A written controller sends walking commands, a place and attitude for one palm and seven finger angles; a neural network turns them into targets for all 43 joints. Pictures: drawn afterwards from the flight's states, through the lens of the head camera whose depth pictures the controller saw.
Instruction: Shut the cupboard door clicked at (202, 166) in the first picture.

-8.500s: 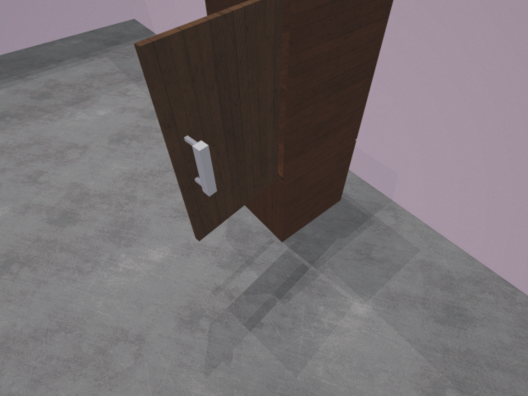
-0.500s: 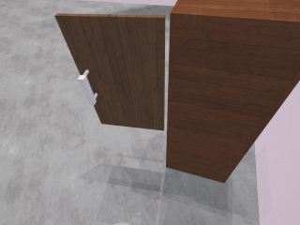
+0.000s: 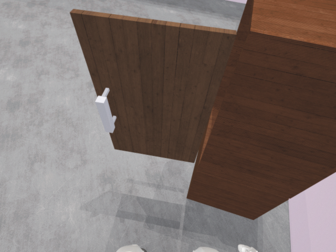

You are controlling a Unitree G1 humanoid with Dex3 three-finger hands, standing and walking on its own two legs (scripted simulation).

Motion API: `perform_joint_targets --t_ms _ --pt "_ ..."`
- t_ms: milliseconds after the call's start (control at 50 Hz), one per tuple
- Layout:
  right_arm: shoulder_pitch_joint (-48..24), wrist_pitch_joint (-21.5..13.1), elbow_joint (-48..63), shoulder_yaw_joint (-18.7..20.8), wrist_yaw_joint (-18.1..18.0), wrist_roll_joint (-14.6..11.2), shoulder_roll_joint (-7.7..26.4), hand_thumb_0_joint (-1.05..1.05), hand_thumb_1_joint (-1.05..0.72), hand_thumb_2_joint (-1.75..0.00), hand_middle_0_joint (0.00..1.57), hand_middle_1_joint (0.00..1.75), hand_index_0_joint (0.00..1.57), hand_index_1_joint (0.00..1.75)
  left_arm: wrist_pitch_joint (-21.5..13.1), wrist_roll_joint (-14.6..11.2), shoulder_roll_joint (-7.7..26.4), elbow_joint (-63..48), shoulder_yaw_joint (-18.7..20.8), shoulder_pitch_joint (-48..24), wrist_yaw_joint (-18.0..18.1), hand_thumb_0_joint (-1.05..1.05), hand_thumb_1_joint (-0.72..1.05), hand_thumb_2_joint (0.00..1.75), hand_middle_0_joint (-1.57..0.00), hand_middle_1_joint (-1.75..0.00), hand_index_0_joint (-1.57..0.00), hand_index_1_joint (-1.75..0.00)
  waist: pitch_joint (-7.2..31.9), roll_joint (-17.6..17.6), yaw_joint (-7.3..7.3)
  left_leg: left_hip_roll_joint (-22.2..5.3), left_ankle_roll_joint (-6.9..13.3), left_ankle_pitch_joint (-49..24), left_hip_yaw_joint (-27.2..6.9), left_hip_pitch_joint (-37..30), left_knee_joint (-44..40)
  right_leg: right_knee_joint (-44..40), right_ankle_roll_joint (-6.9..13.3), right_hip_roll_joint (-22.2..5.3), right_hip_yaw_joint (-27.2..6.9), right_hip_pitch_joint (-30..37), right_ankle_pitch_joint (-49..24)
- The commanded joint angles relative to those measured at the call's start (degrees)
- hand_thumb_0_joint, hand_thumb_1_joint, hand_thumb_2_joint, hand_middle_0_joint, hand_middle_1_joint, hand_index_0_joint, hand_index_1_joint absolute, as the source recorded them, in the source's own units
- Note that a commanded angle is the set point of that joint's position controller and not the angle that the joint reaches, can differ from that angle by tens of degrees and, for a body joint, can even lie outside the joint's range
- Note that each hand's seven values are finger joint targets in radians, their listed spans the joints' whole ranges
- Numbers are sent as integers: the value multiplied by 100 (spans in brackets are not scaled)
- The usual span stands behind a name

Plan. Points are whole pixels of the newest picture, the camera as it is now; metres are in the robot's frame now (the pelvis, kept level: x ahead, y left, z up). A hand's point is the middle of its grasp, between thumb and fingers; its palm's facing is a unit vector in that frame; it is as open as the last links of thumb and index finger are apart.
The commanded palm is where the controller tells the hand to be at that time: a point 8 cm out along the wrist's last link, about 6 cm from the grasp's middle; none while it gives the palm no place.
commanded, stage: come to a stop and stand still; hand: left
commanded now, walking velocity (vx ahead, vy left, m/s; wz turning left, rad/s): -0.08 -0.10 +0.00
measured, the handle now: (108, 110) +0.50 +0.24 -0.03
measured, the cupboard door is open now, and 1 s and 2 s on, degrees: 98 98 98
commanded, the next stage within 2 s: look again from close up in 0.94 s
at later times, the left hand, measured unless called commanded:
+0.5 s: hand out of the picture +0.07 +0.12 -0.17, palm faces +0.02 -0.98 -0.18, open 7.2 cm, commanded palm none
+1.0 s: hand out of the picture +0.01 +0.09 -0.17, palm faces +0.05 -0.98 -0.17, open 7.4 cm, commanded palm none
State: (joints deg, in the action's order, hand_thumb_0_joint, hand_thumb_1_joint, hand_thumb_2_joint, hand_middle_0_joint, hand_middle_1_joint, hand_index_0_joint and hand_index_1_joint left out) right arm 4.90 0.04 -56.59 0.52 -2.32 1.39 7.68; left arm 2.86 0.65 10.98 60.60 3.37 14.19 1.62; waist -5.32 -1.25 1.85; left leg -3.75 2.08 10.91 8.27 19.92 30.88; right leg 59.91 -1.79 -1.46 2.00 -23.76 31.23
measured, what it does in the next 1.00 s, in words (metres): steps on the spot: right foot, then left foot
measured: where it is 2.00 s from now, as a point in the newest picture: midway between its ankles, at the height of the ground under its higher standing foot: outside the picture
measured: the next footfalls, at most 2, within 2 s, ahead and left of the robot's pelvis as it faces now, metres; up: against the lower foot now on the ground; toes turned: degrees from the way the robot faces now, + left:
right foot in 0.24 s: +0.02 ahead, -0.17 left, +0.00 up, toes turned -4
left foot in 0.42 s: +0.04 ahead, +0.07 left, +0.00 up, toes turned +2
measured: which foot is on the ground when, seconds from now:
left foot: down 0.00-0.24, up 0.26-0.40, down 0.42-1.00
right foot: up 0.00-0.22, down 0.24-1.00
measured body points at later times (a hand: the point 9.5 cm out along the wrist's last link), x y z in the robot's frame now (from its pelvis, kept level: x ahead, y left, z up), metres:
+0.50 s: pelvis +0.00 -0.06 +0.00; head +0.02 -0.05 +0.45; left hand +0.07 +0.17 -0.15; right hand -0.02 -0.29 -0.15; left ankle +0.00 +0.07 -0.73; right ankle -0.02 -0.17 -0.73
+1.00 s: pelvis +0.02 -0.07 +0.01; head +0.04 -0.07 +0.46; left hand +0.01 +0.14 -0.15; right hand +0.02 -0.30 -0.15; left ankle +0.00 +0.07 -0.73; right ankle -0.02 -0.17 -0.73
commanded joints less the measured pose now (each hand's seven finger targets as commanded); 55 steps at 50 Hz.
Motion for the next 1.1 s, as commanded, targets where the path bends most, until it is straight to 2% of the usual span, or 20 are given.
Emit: perform_joint_targets --t_ms 0,80,160,180,200,220,260,300,340,360,400,420,460,540,640,1000,1020,1040,1060,1080 --pt "577 43 97 401 -138 31 1394 0 -90 -90 20 30 20 30 74 42 403 -521 164 403 -76 0 90 90 -20 -30 -20 -30 911 722 -183 -1935 880 -1995 -1461 -644 -1210 220 35 -146 -323 -224 -285" --pt "454 59 151 434 -61 73 1359 0 -90 -90 20 30 20 30 41 79 369 -754 131 178 -121 0 90 90 -20 -30 -20 -30 736 1150 -193 -1747 699 -941 -1299 -329 -1312 -1077 153 -166 -88 286 -428" --pt "560 143 151 489 72 25 1432 0 -90 -90 20 30 20 30 -49 69 486 -640 124 516 -110 0 90 90 -20 -30 -20 -30 845 810 -45 -1137 245 489 -1038 287 -1043 -3057 194 26 299 1652 -1570" --pt "676 153 169 444 104 -12 1132 0 -90 -90 20 30 20 30 -106 99 729 -683 142 534 -74 0 90 90 -20 -30 -20 -30 645 123 -6 -699 9 875 -819 615 -540 -3824 330 -336 -217 1815 -1500" --pt "712 181 255 376 156 -57 807 0 -90 -90 20 30 20 30 -159 134 1161 -752 167 307 -53 0 90 90 -20 -30 -20 -30 519 -1106 -129 -50 -385 1511 -239 823 265 -4575 731 -1446 -1458 1388 -1126" --pt "524 234 375 323 195 -58 778 0 -90 -90 20 30 20 30 -157 121 1327 -886 108 -34 -49 0 90 90 -20 -30 -20 -30 424 -1023 -71 134 -383 1887 -411 343 1096 -4925 1090 -1884 -1613 440 -880" --pt "680 285 225 326 171 -21 760 0 -90 -90 20 30 20 30 -242 104 1038 -866 41 -502 -10 0 90 90 -20 -30 -20 -30 352 -1283 -271 146 -300 1543 -695 260 1732 -4604 1138 -1439 -1230 355 -1670" --pt "1080 237 15 282 162 -45 673 0 -90 -90 20 30 20 30 -271 74 829 -804 -19 -670 -5 0 90 90 -20 -30 -20 -30 362 -1087 -397 156 -353 1216 -583 -33 1404 -4242 1039 -1150 -639 580 -2580" --pt "1233 177 -114 225 144 -48 610 0 -90 -90 20 30 20 30 -307 33 779 -651 -55 -492 -9 0 90 90 -20 -30 -20 -30 452 -778 -370 182 -395 822 -554 -409 284 -3874 917 -1036 -588 895 -3011" --pt "1371 125 -223 192 131 -48 638 0 -90 -90 20 30 20 30 -316 -12 744 -554 -82 -427 -11 0 90 90 -20 -30 -20 -30 555 -477 -398 112 -365 65 -696 -835 -458 -3624 724 -956 -536 857 -2869" --pt "1300 -10 -297 151 76 -8 962 0 -90 -90 20 30 20 30 -303 -86 459 -452 -148 -130 -37 0 90 90 -20 -30 -20 -30 587 605 -157 -629 -52 -966 -1471 -638 -969 -3524 296 -403 -293 1176 -2178" --pt "1183 -13 -306 141 48 -10 1028 0 -90 -90 20 30 20 30 -296 -79 463 -404 -136 -97 -32 0 90 90 -20 -30 -20 -30 484 326 -101 -651 -65 -687 -1411 -386 -954 -3739 261 -343 -295 1409 -2063" --pt "1213 -36 -450 114 39 -28 870 0 -90 -90 20 30 20 30 -238 -67 484 -235 -101 -124 -36 0 90 90 -20 -30 -20 -30 441 962 -118 -489 -128 -521 -1321 -260 -1217 -3638 263 -369 -169 1629 -2042" --pt "1340 -32 -587 110 18 -41 703 0 -90 -90 20 30 20 30 -312 -70 474 -23 -127 -22 -39 0 90 90 -20 -30 -20 -30 496 242 -145 -282 -249 -361 -1004 -638 -1083 -3978 348 -494 -357 1623 -2371" --pt "1459 -23 -715 108 12 -50 603 0 -90 -90 20 30 20 30 -368 -64 452 102 -147 45 -22 0 90 90 -20 -30 -20 -30 415 -112 -209 -232 -288 -481 -863 -925 -1031 -4144 371 -545 -388 1499 -2610" --pt "1435 -47 -808 46 -32 -48 540 0 -90 -90 20 30 20 30 -417 -48 308 373 -203 390 8 0 90 90 -20 -30 -20 -30 167 27 -207 -230 -301 -721 -780 -1127 -1105 -4195 377 -536 -382 1561 -3187" --pt "724 -168 -374 65 58 -126 689 0 -90 -90 20 30 20 30 -587 65 401 516 -228 1028 292 0 90 90 -20 -30 -20 -30 32 137 74 -166 -361 -513 -497 -606 379 -4011 56 -935 -877 1370 -5903" --pt "1112 -111 -182 31 90 -105 357 0 -90 -90 20 30 20 30 -637 47 673 226 -183 791 253 0 90 90 -20 -30 -20 -30 399 165 -313 -20 -226 758 -709 -418 313 -3812 398 -1152 -922 1711 -5836" --pt "1370 -119 -222 54 101 -107 369 0 -90 -90 20 30 20 30 -642 46 604 122 -217 557 213 0 90 90 -20 -30 -20 -30 699 220 -403 -54 -221 613 -676 -625 32 -3709 607 -1015 -698 1627 -4807" --pt "1544 -181 -210 11 115 -64 344 0 -90 -90 20 30 20 30 -662 25 570 44 -197 469 175 0 90 90 -20 -30 -20 -30 1083 628 -393 -24 -210 -181 -690 -905 -332 -3294 682 -825 -517 1927 -5134"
